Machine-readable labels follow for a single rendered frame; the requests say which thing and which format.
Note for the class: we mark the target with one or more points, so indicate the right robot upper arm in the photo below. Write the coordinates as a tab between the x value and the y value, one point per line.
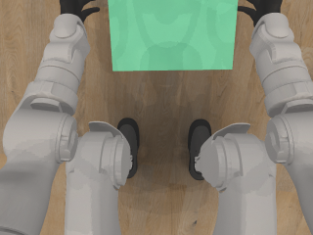
289	141

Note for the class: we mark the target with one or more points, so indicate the robot right forearm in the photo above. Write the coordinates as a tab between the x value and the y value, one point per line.
283	74

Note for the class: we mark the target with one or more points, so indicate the robot left shin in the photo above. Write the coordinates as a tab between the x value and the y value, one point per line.
101	126

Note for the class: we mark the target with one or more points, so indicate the left robot hand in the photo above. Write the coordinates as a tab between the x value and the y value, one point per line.
75	7

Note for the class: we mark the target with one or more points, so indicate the carton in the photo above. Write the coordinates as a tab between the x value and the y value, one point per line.
172	35

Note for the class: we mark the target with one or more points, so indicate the right robot hand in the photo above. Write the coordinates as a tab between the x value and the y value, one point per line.
263	7

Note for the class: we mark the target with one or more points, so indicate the robot left forearm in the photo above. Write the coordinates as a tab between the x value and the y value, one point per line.
58	77

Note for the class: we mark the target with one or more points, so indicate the right robot thigh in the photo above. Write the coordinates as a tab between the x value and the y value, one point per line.
237	165

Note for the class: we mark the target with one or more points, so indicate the left robot upper arm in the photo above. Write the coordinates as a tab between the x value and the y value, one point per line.
37	142

